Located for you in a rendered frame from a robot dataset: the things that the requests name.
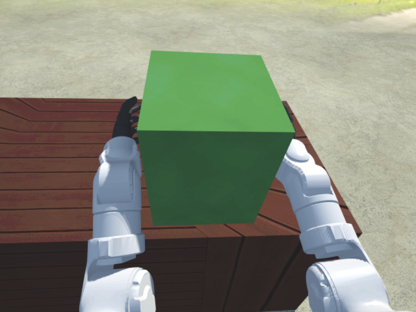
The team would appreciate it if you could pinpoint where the pedestal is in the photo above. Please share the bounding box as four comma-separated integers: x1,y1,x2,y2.
0,97,362,312

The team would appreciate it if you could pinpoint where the robot left hand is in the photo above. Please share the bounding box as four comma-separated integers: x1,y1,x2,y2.
112,96,141,143

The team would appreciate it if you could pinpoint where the left robot upper arm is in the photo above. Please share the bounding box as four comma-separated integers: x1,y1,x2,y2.
80,267,156,312

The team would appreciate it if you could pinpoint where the right robot upper arm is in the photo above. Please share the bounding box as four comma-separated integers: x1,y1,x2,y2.
306,257,411,312

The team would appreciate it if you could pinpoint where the robot right forearm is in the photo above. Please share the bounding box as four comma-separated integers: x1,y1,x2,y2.
275,139,389,302

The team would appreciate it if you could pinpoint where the robot left forearm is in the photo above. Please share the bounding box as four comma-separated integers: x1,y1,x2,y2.
79,136,145,312

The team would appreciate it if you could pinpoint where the robot right hand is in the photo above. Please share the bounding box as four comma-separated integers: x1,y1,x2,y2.
282,102,296,139

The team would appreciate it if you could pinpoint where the carton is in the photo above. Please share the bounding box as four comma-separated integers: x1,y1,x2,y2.
137,51,295,226

